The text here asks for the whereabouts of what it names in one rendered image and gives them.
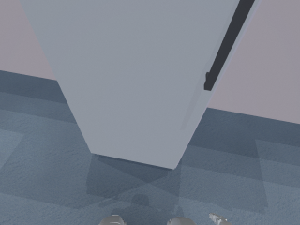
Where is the left robot thigh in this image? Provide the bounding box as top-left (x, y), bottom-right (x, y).
top-left (98, 215), bottom-right (127, 225)

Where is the handle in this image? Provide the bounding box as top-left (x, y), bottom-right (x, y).
top-left (203, 0), bottom-right (255, 91)

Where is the right robot hand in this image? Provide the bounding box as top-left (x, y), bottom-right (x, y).
top-left (209, 213), bottom-right (232, 225)

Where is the fridge door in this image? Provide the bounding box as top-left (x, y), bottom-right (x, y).
top-left (19, 0), bottom-right (260, 170)

